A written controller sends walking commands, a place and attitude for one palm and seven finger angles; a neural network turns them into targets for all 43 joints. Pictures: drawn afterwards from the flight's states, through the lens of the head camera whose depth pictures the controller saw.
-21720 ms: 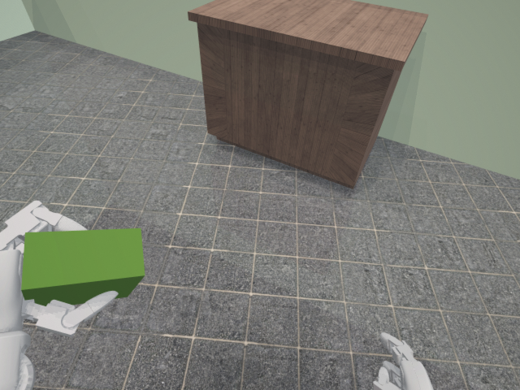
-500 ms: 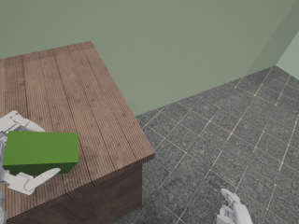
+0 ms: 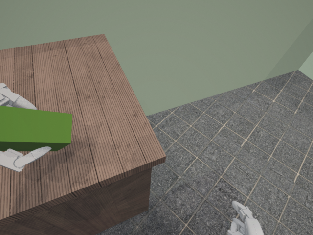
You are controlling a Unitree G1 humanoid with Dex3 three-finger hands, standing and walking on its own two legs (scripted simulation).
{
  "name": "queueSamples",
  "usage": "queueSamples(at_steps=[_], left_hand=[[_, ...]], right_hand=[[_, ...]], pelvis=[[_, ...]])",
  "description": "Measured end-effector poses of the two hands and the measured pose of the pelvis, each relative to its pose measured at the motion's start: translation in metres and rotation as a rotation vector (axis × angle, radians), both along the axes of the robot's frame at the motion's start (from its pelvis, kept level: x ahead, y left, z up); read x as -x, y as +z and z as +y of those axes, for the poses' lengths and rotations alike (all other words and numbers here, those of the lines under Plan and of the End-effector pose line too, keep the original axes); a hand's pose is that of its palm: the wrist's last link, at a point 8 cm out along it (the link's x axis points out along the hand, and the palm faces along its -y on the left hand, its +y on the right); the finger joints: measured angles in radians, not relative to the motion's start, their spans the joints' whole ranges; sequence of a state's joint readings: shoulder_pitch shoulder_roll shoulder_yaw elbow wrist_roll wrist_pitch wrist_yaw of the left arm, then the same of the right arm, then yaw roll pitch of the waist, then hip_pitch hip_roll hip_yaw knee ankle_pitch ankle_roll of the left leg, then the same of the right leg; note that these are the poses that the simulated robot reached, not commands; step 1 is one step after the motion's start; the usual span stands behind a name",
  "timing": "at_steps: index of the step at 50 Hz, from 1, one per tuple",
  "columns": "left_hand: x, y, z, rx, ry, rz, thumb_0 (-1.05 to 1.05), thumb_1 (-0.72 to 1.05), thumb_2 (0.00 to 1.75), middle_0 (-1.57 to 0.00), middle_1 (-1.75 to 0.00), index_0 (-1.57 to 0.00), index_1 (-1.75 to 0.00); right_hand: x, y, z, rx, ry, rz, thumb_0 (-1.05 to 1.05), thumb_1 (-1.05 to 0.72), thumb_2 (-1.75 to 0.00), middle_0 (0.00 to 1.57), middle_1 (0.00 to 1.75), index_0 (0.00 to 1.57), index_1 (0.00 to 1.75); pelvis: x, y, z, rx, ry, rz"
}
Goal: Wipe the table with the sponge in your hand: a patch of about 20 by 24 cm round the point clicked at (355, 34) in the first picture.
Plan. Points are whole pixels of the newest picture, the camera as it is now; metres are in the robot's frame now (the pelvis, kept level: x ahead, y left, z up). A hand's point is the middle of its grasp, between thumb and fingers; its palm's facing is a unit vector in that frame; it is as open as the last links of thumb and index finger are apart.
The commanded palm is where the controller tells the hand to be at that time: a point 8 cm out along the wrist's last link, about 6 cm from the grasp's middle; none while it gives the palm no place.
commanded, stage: come to a stop and stand still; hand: left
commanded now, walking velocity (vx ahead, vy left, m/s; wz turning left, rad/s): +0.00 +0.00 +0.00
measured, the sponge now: (43, 133) +0.25 +0.26 +0.16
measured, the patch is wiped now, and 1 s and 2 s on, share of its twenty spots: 0.00 0.00 0.00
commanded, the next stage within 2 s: look again from close up in 0.90 s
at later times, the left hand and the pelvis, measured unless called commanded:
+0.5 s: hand out of the picture +0.21 +0.33 +0.17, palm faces +0.43 -0.85 -0.30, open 9.9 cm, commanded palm +0.15 +0.35 +0.18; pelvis -0.02 +0.08 +0.00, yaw -1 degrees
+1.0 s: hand out of the picture +0.21 +0.34 +0.16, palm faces +0.34 -0.86 -0.38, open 9.9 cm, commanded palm +0.15 +0.38 +0.18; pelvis -0.01 +0.10 +0.01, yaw -1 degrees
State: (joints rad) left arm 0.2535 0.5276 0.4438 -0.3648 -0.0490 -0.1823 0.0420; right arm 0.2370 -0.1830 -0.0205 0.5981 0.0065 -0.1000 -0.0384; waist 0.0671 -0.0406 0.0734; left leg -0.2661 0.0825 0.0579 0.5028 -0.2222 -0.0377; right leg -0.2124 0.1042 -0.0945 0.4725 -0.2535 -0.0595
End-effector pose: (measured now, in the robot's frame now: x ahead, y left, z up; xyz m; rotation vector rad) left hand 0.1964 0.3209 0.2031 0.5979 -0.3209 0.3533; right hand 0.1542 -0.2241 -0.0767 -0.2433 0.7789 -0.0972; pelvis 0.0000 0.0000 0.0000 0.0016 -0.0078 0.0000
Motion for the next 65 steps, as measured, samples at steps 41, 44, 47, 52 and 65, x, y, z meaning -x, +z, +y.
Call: queueSamples(at_steps=[41,44,47,52,65], left_hand=[[0.029,-0.024,0.074,0.136,-0.023,-0.003,-0.01,-0.49,1.03,-0.77,-1.34,-0.77,-1.33],[0.028,-0.023,0.07,0.146,-0.036,-0.009,-0.01,-0.49,1.03,-0.77,-1.34,-0.77,-1.33],[0.026,-0.027,0.066,0.154,-0.053,0.01,-0.01,-0.49,1.03,-0.77,-1.34,-0.77,-1.33],[0.025,-0.033,0.062,0.151,-0.06,0.052,-0.01,-0.49,1.03,-0.76,-1.34,-0.77,-1.33],[0.034,-0.027,0.051,0.16,-0.034,0.021,-0.01,-0.49,1.03,-0.76,-1.34,-0.77,-1.33]], right_hand=[[0.008,0.018,0.111,0.003,0.049,-0.067,0.01,-0.9,-0.9,0.2,0.3,0.21,0.3],[0.01,0.015,0.109,0.003,0.042,-0.05,0.01,-0.9,-0.9,0.2,0.3,0.21,0.3],[0.01,0.014,0.107,-0.001,0.026,-0.049,0.01,-0.9,-0.9,0.2,0.3,0.21,0.3],[0.011,0.016,0.103,-0.005,0.003,-0.061,0.01,-0.9,-0.9,0.2,0.3,0.2,0.3],[0.007,0.019,0.085,0.008,0.006,-0.081,0.01,-0.9,-0.9,0.2,0.29,0.2,0.3]], pelvis=[[0.014,0.006,0.103,0.029,-0.016,-0.019],[0.013,0.006,0.105,0.029,-0.014,-0.02],[0.012,0.006,0.105,0.028,-0.016,-0.022],[0.012,0.006,0.101,0.028,-0.016,-0.023],[0.012,0.007,0.087,0.03,-0.01,-0.025]])
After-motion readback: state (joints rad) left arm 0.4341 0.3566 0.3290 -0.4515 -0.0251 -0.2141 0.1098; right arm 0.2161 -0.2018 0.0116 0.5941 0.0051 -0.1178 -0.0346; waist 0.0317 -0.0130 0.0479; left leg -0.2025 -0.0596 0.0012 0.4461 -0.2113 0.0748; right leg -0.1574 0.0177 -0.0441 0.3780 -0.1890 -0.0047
